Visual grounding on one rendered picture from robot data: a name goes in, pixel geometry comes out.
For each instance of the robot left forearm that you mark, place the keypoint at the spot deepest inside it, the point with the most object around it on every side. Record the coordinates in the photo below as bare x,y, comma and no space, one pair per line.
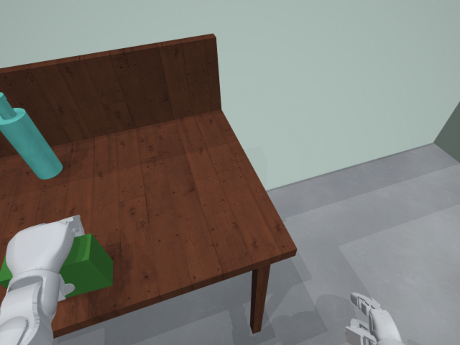
27,310

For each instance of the table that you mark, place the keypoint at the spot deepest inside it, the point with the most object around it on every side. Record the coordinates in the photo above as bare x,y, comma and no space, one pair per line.
153,168

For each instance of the sponge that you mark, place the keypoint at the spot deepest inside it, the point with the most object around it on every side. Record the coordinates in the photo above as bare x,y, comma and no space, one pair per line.
88,267

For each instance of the robot right hand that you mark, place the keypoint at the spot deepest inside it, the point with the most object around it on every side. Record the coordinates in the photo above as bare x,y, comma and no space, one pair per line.
381,325

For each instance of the robot left hand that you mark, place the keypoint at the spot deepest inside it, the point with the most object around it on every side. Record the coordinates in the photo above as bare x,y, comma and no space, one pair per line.
44,247

